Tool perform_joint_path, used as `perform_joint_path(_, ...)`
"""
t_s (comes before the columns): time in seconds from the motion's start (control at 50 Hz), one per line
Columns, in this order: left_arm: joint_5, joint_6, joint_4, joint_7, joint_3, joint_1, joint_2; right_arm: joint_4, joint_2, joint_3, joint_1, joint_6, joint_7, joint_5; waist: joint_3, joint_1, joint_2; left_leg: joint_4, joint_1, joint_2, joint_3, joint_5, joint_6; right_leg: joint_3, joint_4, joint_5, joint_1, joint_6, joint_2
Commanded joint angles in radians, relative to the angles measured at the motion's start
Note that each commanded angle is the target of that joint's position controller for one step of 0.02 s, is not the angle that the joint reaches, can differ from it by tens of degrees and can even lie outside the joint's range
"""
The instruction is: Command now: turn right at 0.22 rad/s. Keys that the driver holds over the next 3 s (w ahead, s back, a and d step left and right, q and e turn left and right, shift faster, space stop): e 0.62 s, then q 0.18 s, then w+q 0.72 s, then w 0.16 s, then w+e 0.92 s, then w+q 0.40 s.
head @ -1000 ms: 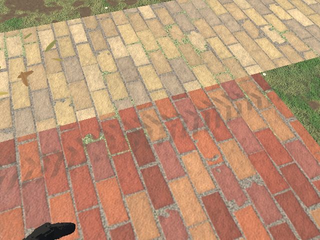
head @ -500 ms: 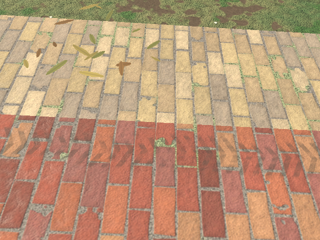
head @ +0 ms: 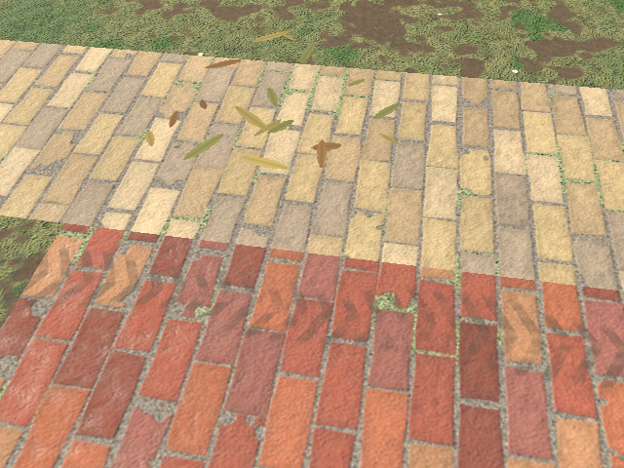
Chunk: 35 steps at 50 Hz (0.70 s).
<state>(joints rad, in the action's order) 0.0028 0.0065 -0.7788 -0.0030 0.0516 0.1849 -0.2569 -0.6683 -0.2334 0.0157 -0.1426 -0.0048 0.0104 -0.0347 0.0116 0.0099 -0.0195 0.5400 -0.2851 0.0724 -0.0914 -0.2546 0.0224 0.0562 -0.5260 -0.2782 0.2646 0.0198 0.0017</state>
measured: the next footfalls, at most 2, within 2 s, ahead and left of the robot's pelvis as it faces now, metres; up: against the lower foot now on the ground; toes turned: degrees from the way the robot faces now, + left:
right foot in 0.48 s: -0.01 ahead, -0.16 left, +0.00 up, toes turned -17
left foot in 0.98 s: +0.04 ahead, +0.04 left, +0.00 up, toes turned -16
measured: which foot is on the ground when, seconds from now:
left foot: down 0.00-0.48, up 0.50-0.96, down 0.98-1.00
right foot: down 0.00-0.20, up 0.22-0.46, down 0.48-1.00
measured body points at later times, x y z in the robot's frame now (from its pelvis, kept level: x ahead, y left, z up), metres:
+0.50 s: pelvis -0.02 -0.05 -0.01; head +0.01 -0.08 +0.44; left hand +0.22 +0.17 -0.09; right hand +0.04 -0.36 -0.12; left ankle +0.01 +0.10 -0.73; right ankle -0.04 -0.14 -0.74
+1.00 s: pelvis +0.01 -0.06 +0.00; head +0.02 -0.05 +0.45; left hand +0.23 +0.14 -0.11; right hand +0.03 -0.36 -0.10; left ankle +0.00 +0.05 -0.74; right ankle -0.04 -0.14 -0.73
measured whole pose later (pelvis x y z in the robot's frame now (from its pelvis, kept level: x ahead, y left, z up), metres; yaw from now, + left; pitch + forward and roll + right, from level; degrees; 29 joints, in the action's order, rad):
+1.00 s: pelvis +0.01 -0.06 +0.00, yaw -17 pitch +1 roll +0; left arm -0.01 0.00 -0.70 -0.01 0.03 0.19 -0.26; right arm -0.75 -0.27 0.05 -0.26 0.02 0.01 0.03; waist -0.02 -0.01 0.02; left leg 0.53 -0.21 -0.01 0.02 -0.34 0.04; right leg -0.03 -0.53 -0.32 0.23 -0.06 -0.04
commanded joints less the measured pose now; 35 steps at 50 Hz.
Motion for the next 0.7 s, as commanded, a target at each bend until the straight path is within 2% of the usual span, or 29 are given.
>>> perform_joint_path(0.02, -0.006, -0.019, 0.093, -0.003, 0.038, -0.093, -0.170, 0.058, -0.163, 0.062, -0.003, 0.011, 0.022, 0.005, -0.044, -0.042, 0.174, 0.002, 0.072, -0.042, 0.021, 0.021, -0.018, 0.217, 0.147, 0.197, 0.041, -0.122, 0.144)
perform_joint_path(0.06, -0.013, -0.022, 0.103, -0.008, 0.043, -0.083, -0.186, 0.068, -0.143, 0.066, -0.012, -0.003, 0.027, 0.010, -0.034, -0.037, 0.184, 0.015, 0.058, -0.040, 0.034, 0.025, -0.010, 0.243, 0.131, 0.199, 0.045, -0.123, 0.138)
perform_joint_path(0.1, -0.018, -0.013, 0.114, -0.018, 0.046, -0.068, -0.184, 0.071, -0.125, 0.072, -0.021, -0.001, 0.025, 0.013, -0.047, -0.030, 0.164, 0.021, 0.059, -0.040, 0.049, 0.022, -0.005, 0.262, 0.106, 0.198, 0.049, -0.130, 0.127)
perform_joint_path(0.14, -0.021, -0.002, 0.134, -0.024, 0.049, -0.069, -0.180, 0.072, -0.121, 0.081, -0.037, 0.003, 0.021, 0.017, -0.056, -0.027, 0.121, 0.004, 0.075, -0.057, 0.046, 0.035, 0.008, 0.259, 0.063, 0.181, 0.077, -0.122, 0.099)
perform_joint_path(0.16, -0.023, 0.003, 0.146, -0.025, 0.049, -0.072, -0.174, 0.072, -0.128, 0.087, -0.046, 0.004, 0.019, 0.017, -0.056, -0.024, 0.080, -0.025, 0.089, -0.081, 0.025, 0.044, 0.024, 0.236, 0.025, 0.160, 0.104, -0.107, 0.072)
perform_joint_path(0.18, -0.024, 0.006, 0.157, -0.025, 0.048, -0.072, -0.164, 0.073, -0.142, 0.095, -0.056, 0.003, 0.017, 0.017, -0.055, -0.021, 0.017, -0.070, 0.110, -0.124, -0.020, 0.054, 0.051, 0.192, -0.036, 0.123, 0.146, -0.081, 0.033)
perform_joint_path(0.2, -0.024, 0.010, 0.166, -0.023, 0.045, -0.069, -0.150, 0.073, -0.162, 0.102, -0.078, 0.002, 0.017, 0.015, -0.056, -0.024, -0.063, -0.129, 0.146, -0.208, -0.109, 0.089, 0.103, 0.129, -0.130, 0.061, 0.210, -0.048, -0.013)
perform_joint_path(0.22, -0.022, 0.012, 0.173, -0.018, 0.043, -0.053, -0.136, 0.073, -0.190, 0.108, -0.083, 0.004, 0.018, 0.011, -0.060, -0.016, -0.168, -0.189, 0.171, -0.345, -0.238, 0.188, 0.184, 0.052, -0.253, -0.068, 0.265, -0.020, -0.048)
perform_joint_path(0.24, -0.017, 0.014, 0.177, -0.012, 0.051, -0.056, -0.154, 0.088, -0.184, 0.105, -0.068, 0.011, 0.025, 0.008, -0.073, -0.026, -0.202, -0.205, 0.176, -0.463, -0.324, 0.326, 0.269, 0.019, -0.461, -0.298, 0.310, 0.002, -0.022)
perform_joint_path(0.26, -0.021, 0.018, 0.180, -0.008, 0.066, -0.064, -0.179, 0.097, -0.176, 0.098, -0.073, 0.018, 0.031, 0.007, -0.069, -0.032, -0.126, -0.205, 0.167, -0.500, -0.332, 0.428, 0.309, 0.036, -0.631, -0.355, 0.347, 0.017, 0.000)
perform_joint_path(0.28, -0.028, 0.026, 0.174, -0.005, 0.068, -0.051, -0.168, 0.101, -0.177, 0.097, -0.039, 0.021, 0.035, 0.014, -0.062, -0.009, -0.060, -0.193, 0.159, -0.472, -0.258, 0.432, 0.282, 0.047, -0.668, -0.324, 0.354, 0.024, 0.026)
perform_joint_path(0.3, -0.030, 0.034, 0.171, -0.003, 0.058, -0.046, -0.139, 0.098, -0.189, 0.101, -0.006, 0.021, 0.036, 0.024, -0.043, 0.001, -0.050, -0.193, 0.150, -0.423, -0.173, 0.405, 0.238, 0.035, -0.608, -0.266, 0.353, 0.029, 0.048)
perform_joint_path(0.36, -0.029, 0.041, 0.192, 0.012, 0.035, -0.073, -0.093, 0.088, -0.215, 0.111, 0.008, 0.003, 0.036, 0.026, -0.058, -0.022, -0.109, -0.173, 0.116, -0.332, 0.009, 0.425, 0.186, -0.058, -0.416, -0.182, 0.224, 0.038, 0.047)
perform_joint_path(0.42, -0.034, 0.043, 0.209, 0.030, 0.044, -0.052, -0.122, 0.073, -0.230, 0.118, -0.018, -0.009, 0.031, 0.044, -0.106, -0.027, -0.149, -0.120, 0.147, -0.351, 0.053, 0.410, 0.169, -0.116, -0.203, -0.100, 0.113, 0.019, 0.015)
perform_joint_path(0.44, -0.031, 0.045, 0.200, 0.032, 0.050, -0.014, -0.124, 0.070, -0.230, 0.118, -0.011, -0.010, 0.030, 0.056, -0.113, -0.004, -0.140, -0.079, 0.131, -0.350, 0.076, 0.369, 0.145, -0.146, -0.090, -0.010, 0.047, 0.000, -0.006)
perform_joint_path(0.46, -0.025, 0.047, 0.185, 0.027, 0.060, 0.029, -0.136, 0.059, -0.210, 0.113, -0.032, -0.008, 0.027, 0.063, -0.119, 0.008, -0.115, -0.012, 0.084, -0.328, 0.112, 0.282, 0.100, -0.151, 0.012, 0.061, -0.045, -0.027, -0.037)
perform_joint_path(0.48, -0.022, 0.045, 0.186, 0.016, 0.079, 0.062, -0.191, 0.042, -0.168, 0.104, -0.085, -0.005, 0.021, 0.049, -0.104, 0.004, 0.023, 0.156, -0.058, -0.269, 0.196, 0.106, 0.016, -0.018, 0.102, 0.249, -0.176, -0.074, 0.019)
perform_joint_path(0.5, -0.012, 0.037, 0.225, -0.001, 0.104, 0.073, -0.332, 0.093, -0.102, 0.077, -0.078, -0.005, 0.015, -0.014, -0.094, -0.030, 0.357, 0.500, -0.385, -0.125, 0.238, -0.437, -0.098, 0.427, 0.117, 0.666, -0.307, -0.236, 0.326)
perform_joint_path(0.52, 0.033, 0.011, 0.238, 0.014, 0.092, 0.095, -0.311, 0.121, -0.155, 0.089, 0.046, 0.003, 0.026, 0.007, -0.172, 0.072, 0.257, 0.662, -0.424, -0.074, 0.047, -0.471, -0.101, 0.532, 0.168, 0.618, -0.219, -0.390, 0.401)
perform_joint_path(0.54, 0.037, -0.008, 0.233, 0.018, 0.081, 0.059, -0.285, 0.117, -0.183, 0.097, 0.071, 0.000, 0.033, 0.034, -0.119, 0.048, 0.167, 0.710, -0.440, -0.092, 0.016, -0.387, -0.090, 0.446, 0.180, 0.512, -0.186, -0.361, 0.347)
perform_joint_path(0.56, 0.013, -0.015, 0.227, 0.012, 0.075, 0.010, -0.254, 0.102, -0.188, 0.102, 0.057, -0.004, 0.041, 0.032, -0.081, 0.016, 0.129, 0.684, -0.450, -0.106, 0.010, -0.288, -0.083, 0.378, 0.176, 0.423, -0.161, -0.302, 0.288)
perform_joint_path(0.58, -0.008, -0.012, 0.232, 0.002, 0.063, -0.026, -0.220, 0.082, -0.189, 0.105, 0.044, -0.008, 0.050, 0.022, -0.075, 0.001, 0.106, 0.659, -0.443, -0.119, 0.001, -0.217, -0.088, 0.339, 0.170, 0.384, -0.153, -0.259, 0.249)
perform_joint_path(0.6, -0.016, -0.006, 0.234, -0.006, 0.056, -0.053, -0.210, 0.076, -0.188, 0.107, 0.025, -0.010, 0.052, 0.018, -0.077, -0.018, 0.118, 0.653, -0.399, -0.112, 0.003, -0.164, -0.096, 0.306, 0.171, 0.404, -0.115, -0.245, 0.218)
perform_joint_path(0.64, -0.006, -0.001, 0.235, -0.018, 0.043, -0.056, -0.182, 0.053, -0.167, 0.102, -0.013, -0.008, 0.043, 0.027, -0.118, -0.031, 0.130, 0.661, -0.352, -0.093, 0.016, -0.094, -0.108, 0.264, 0.172, 0.435, -0.123, -0.243, 0.196)
perform_joint_path(0.7, 0.005, -0.008, 0.215, -0.026, 0.016, -0.048, -0.117, 0.028, -0.127, 0.083, -0.017, -0.013, 0.035, 0.035, -0.136, -0.020, 0.117, 0.502, -0.283, -0.120, 0.021, -0.036, -0.121, 0.195, 0.173, 0.421, -0.145, -0.230, 0.175)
